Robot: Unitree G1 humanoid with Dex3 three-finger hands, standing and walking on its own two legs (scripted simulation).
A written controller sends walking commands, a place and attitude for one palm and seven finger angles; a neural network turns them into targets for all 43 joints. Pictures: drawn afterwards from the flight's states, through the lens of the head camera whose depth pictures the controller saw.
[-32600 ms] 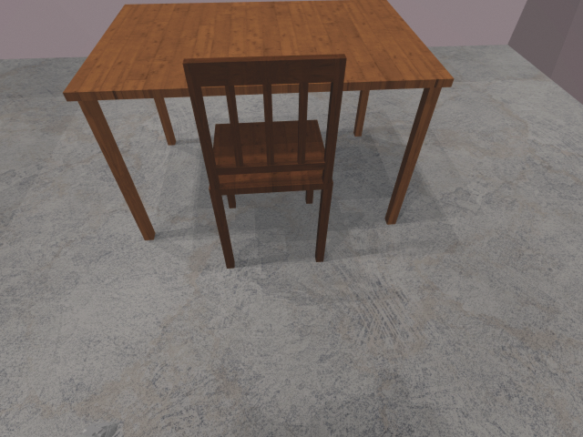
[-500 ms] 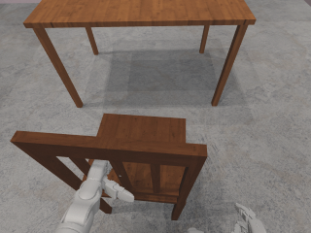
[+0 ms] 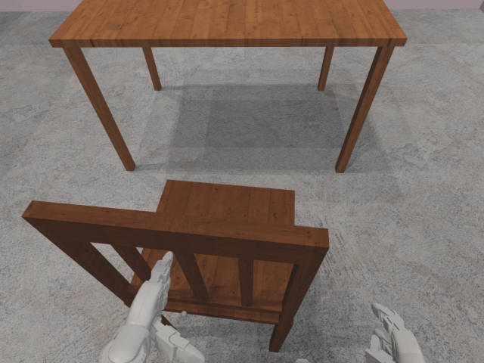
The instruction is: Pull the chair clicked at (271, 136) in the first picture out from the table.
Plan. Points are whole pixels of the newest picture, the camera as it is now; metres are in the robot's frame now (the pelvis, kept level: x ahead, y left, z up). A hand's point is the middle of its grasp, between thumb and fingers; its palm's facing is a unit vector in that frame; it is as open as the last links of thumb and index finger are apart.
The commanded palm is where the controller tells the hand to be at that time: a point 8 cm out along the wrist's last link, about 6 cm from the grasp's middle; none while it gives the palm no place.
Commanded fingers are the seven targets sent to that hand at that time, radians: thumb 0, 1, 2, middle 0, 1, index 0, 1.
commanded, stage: draw the fingers out of the gap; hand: left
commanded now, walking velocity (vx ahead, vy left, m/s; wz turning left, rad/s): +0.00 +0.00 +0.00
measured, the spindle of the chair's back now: (193, 275) +0.28 +0.10 -0.05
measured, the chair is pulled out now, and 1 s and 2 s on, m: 0.63 0.63 0.63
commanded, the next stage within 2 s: draw the hand back to the body in 0.44 s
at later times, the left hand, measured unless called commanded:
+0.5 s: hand out of the picture +0.14 +0.11 -0.03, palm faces -0.12 -0.99 -0.11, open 17.5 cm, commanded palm +0.12 +0.16 -0.01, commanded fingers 0.00 -0.55 0.20 0.00 0.00 0.00 0.00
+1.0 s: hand (125, 351) +0.15 +0.15 +0.05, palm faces -0.04 -1.00 -0.08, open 17.5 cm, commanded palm +0.12 +0.22 +0.07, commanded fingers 0.00 -0.44 0.25 -0.01 -0.02 -0.01 -0.02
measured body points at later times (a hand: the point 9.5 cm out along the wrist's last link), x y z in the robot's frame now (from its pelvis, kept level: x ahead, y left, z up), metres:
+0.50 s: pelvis -0.01 +0.01 -0.02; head +0.02 +0.00 +0.43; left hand +0.15 +0.16 -0.02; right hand +0.17 -0.23 -0.08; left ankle -0.03 +0.13 -0.70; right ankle +0.00 -0.13 -0.70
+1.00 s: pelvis -0.02 +0.01 -0.03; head +0.03 +0.00 +0.42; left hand +0.15 +0.21 +0.06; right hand +0.18 -0.21 -0.11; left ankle -0.03 +0.13 -0.70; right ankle +0.00 -0.13 -0.70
